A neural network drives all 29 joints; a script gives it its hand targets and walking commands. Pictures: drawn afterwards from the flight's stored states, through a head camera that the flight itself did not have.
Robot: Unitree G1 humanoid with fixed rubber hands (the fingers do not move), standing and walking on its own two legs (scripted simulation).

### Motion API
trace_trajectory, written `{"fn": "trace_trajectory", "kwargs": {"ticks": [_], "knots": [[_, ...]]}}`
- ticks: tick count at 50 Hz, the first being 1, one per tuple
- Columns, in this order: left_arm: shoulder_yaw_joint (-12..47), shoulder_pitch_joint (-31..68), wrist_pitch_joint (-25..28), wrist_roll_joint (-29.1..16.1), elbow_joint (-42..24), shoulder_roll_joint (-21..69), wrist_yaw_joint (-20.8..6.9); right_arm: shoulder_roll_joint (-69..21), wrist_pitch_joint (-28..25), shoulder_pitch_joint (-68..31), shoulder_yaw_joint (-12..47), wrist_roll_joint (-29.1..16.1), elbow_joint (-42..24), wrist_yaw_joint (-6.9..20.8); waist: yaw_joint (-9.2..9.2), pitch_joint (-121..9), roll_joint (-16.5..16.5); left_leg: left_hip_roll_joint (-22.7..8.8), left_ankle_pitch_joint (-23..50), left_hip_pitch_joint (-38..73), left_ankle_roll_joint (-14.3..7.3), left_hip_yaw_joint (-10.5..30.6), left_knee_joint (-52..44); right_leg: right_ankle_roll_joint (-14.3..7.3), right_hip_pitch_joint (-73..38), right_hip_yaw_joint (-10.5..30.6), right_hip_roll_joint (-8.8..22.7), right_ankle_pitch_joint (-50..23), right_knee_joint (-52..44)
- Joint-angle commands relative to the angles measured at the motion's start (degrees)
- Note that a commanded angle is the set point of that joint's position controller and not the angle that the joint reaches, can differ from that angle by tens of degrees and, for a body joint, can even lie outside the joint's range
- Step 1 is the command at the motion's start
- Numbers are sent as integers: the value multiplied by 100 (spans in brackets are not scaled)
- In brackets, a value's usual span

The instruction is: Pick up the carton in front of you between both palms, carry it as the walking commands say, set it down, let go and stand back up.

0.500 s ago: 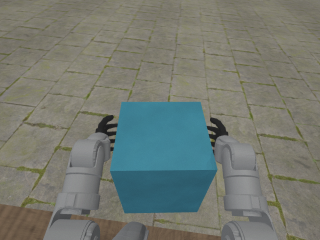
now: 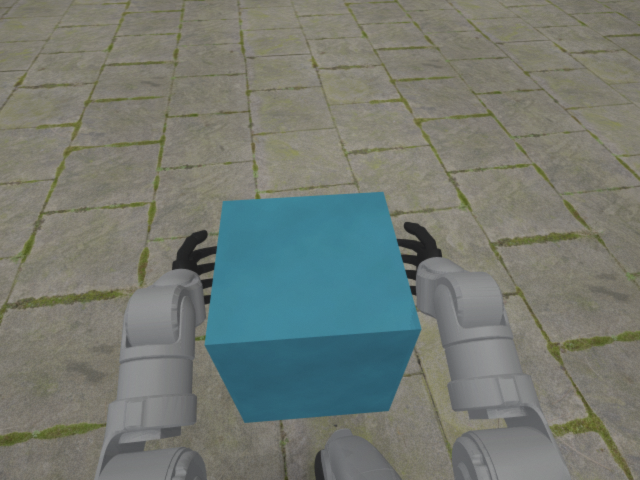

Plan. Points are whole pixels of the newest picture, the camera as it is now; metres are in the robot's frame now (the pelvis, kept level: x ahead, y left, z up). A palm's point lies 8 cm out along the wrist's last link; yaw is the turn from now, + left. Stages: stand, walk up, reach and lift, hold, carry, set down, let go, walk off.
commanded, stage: carry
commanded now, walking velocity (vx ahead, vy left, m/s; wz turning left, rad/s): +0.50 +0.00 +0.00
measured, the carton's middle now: (310, 312) +0.33 -0.05 +0.00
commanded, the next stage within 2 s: none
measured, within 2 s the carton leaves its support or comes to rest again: neither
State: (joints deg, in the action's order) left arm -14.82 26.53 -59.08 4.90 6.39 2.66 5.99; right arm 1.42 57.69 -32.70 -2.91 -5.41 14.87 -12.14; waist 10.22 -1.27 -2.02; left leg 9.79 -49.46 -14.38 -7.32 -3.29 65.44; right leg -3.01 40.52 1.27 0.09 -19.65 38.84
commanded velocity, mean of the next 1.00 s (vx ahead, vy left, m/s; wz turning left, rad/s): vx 0.50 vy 0.00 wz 0.00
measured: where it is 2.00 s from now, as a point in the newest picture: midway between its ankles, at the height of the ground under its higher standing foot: (281, 216)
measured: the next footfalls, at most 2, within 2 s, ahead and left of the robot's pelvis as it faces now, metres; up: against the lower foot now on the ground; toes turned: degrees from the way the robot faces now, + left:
right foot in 0.06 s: +0.27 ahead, -0.08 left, -0.18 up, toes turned -1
left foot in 0.42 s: +0.54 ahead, +0.07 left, -0.18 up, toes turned +6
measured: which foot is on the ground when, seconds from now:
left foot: down 0.00-0.04, up 0.06-0.40, down 0.42-0.80, up 0.82-1.00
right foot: up 0.00-0.04, down 0.06-0.42, up 0.44-0.76, down 0.78-1.00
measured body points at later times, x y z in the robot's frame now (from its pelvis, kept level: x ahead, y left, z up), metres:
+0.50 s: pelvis +0.44 -0.02 -0.07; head +0.48 -0.02 +0.38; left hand +0.76 +0.14 -0.06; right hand +0.75 -0.16 -0.07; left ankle +0.50 +0.07 -0.80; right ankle +0.29 -0.09 -0.70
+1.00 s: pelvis +0.78 -0.08 -0.05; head +0.76 -0.09 +0.40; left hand +1.03 +0.09 +0.01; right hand +1.05 -0.22 +0.00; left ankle +0.78 +0.05 -0.73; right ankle +0.75 -0.16 -0.80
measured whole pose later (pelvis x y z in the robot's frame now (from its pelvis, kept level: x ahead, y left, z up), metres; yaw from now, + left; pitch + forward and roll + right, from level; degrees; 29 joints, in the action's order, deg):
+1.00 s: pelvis +0.78 -0.08 -0.05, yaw +1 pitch +5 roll +1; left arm -5.5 2.7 -59.9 3.8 -14.8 7.3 6.6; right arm -7.3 60.8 -2.9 -3.9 5.1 -14.5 -5.2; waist -2.5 -7.6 -0.3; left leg -4.1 -17.1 -31.1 0.3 -4.9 54.1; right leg -2.8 11.9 -11.7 2.4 11.9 19.0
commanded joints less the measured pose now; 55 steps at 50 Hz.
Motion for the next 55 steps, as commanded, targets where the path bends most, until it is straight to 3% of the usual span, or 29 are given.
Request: {"fn": "trace_trajectory", "kwargs": {"ticks": [1,2,3,4,5,6,7,9,11,14,15,19,20,21,22,23,24,26,27,31,34,38,39,40,41,43,45,48,55], "knots": [[3692,3619,306,-1682,-708,5037,-997,-6972,-286,-3648,3589,-2463,-1117,1833,-691,-1836,665,-981,3889,-557,-108,951,-16,-177,-2939,-472,-34,-1244,-1522],[3811,3640,324,-1780,-764,5013,-1025,-6912,-320,-3358,3523,-2311,-957,1798,-737,-1766,363,-846,4383,-363,-54,932,1025,-217,-3199,-475,79,-1159,-2214],[3937,3543,324,-1873,-806,5057,-1077,-6773,-365,-3202,3435,-2087,-875,1760,-1048,-1901,-94,-580,2937,-1007,157,681,2633,-459,-4150,-136,551,-963,-2172],[3990,3388,323,-1866,-556,4991,-1085,-6705,-268,-3104,3378,-1969,-753,1751,-1107,-2801,-965,-456,299,-2942,570,461,4145,-988,-6702,975,1857,-4043,370],[3971,2807,317,-1972,-173,5074,-1059,-6600,-182,-2799,3222,-1908,-666,1737,-1446,-3718,-1250,-560,487,-4197,597,824,4542,-1674,-7917,2321,2302,-4092,837],[4026,2712,387,-2079,-275,5209,-1053,-6548,-216,-2601,3170,-1848,-881,1732,-1651,-4251,-827,-678,938,-4556,609,791,4575,-2050,-7705,3322,2430,-1206,114],[4262,2950,485,-2262,-689,5600,-1060,-6606,-260,-2748,3167,-1754,-1135,1700,-1822,-4039,134,-1007,1971,-4725,477,1032,3485,-1638,-7411,3086,1945,-167,-70],[4892,3832,631,-2900,-1379,6168,-1080,-6631,-465,-2734,3054,-1469,-1597,1610,-1602,-3487,531,-1119,2432,-4294,585,778,2403,-1485,-5886,2952,1727,-637,-295],[5225,4067,760,-3236,-1535,6430,-1141,-6431,-641,-2288,2878,-1014,-1674,1537,-1462,-3540,305,-1161,2193,-3799,622,701,1741,-1377,-5254,2740,1595,-363,-499],[5533,3666,994,-3334,-1256,6570,-1314,-6182,-950,-1815,2967,-550,-1716,1502,-1432,-3492,-244,-1285,2871,-3733,551,451,192,-1191,-5348,1956,1395,-1404,-615],[5406,2941,1097,-3105,-734,6322,-1323,-6019,-1025,-1405,3037,-380,-1445,1510,-1586,-3299,-333,-1323,3264,-3279,555,303,-927,-1105,-5120,1678,1221,-1718,-740],[5254,2043,1436,-2586,-36,6364,-1530,-6056,-1426,-943,3269,-207,-943,1756,-1189,-2806,-382,-420,5058,-644,628,-842,-3756,-289,-4202,95,648,-2933,-157],[5188,1985,1510,-2488,-37,6309,-1546,-6111,-1489,-952,3351,-251,-942,1816,-1061,-2902,-366,-601,5813,481,523,-856,-4237,-21,-3649,-228,610,-2562,373],[5149,2005,1565,-2378,-48,6194,-1559,-6162,-1524,-972,3455,-327,-980,1867,-916,-2956,-250,-1223,6785,1746,216,-215,-4348,216,-2646,-369,538,-1032,1016],[5122,2088,1567,-2325,-67,6211,-1578,-6071,-1543,-1050,3489,-343,-1038,1895,-894,-3324,758,-2915,9714,3446,-527,1747,-3641,505,-1043,-488,12,3625,2390],[5059,1751,1523,-2261,174,6203,-1577,-5999,-1572,-884,3514,-400,-949,1898,-793,-3706,1648,-3510,9722,4376,-1288,3116,-3751,616,159,-218,-468,5194,3857],[4982,1607,1535,-2216,262,6187,-1560,-6089,-1518,-727,3584,-511,-900,1909,-815,-3535,1152,-3430,8281,4317,-1250,3005,-3920,468,619,3,-144,5032,4023],[4768,1411,1483,-2043,219,6093,-1516,-6344,-1432,-984,3720,-756,-1144,1974,-841,-2683,221,-3103,6998,3325,-722,2491,-4449,360,704,-2,175,4505,3055],[4613,1252,1437,-1911,266,6024,-1491,-6407,-1351,-1182,3786,-862,-1196,2011,-887,-2397,178,-2964,6785,2989,-510,2190,-4614,347,631,-75,259,4333,2422],[4393,772,1249,-1545,282,5963,-1384,-6467,-1101,-1260,3878,-1144,-1257,2207,-979,-2064,784,-2452,6189,1791,-100,830,-4922,425,-767,-629,20,3973,92],[4556,855,1060,-1557,-158,5946,-1324,-6444,-905,-879,3784,-1139,-1254,2294,-936,-1731,1407,-2221,6129,1313,177,171,-5032,416,-1542,-1118,-95,2776,-951],[4854,764,710,-1783,-876,5908,-1340,-6282,-546,-417,3770,-1063,-1708,2263,-1055,-1808,1014,-1981,6106,510,539,-551,-3866,269,-3466,-1607,-91,2446,-1483],[4904,664,589,-1831,-1026,5898,-1358,-6144,-437,-220,3743,-1033,-1864,2236,-1119,-2036,795,-1843,5522,-53,709,-675,-3035,171,-4312,-1031,267,2855,-1371],[4879,468,471,-1808,-1123,5734,-1373,-6087,-305,-113,3764,-1010,-2071,2220,-1190,-2231,-445,-1406,4120,-978,981,-715,-1483,-210,-4847,1293,1735,3446,-2075],[4916,430,400,-1817,-1157,5674,-1394,-6130,-165,-162,3849,-1055,-2277,2205,-1196,-2256,-1646,-921,2273,-2361,967,-311,-263,-989,-5638,2903,2497,3167,-2517],[5093,608,237,-2056,-1805,5861,-1457,-6227,-65,-237,3875,-1122,-2707,2181,-1174,-1987,-671,-1362,2121,-2840,711,275,560,-1002,-5169,2236,2342,1965,-2388],[5239,773,90,-2272,-2369,5943,-1517,-6224,40,-34,3884,-1091,-3060,2118,-1130,-1891,-23,-1658,2837,-2573,663,370,-51,-595,-4569,1303,2084,1896,-2533],[5342,547,-115,-2407,-2773,5733,-1615,-6020,189,252,3946,-887,-3559,1980,-1100,-1918,-404,-1556,3263,-2140,739,44,-1075,-380,-4270,356,1785,1963,-2733],[4997,-77,-718,-2222,-3002,4942,-1642,-5498,793,617,3830,-811,-4000,1896,-1128,-1169,-743,-1318,4435,-1707,755,-676,-3346,-276,-4070,-676,1433,1431,-2778]]}}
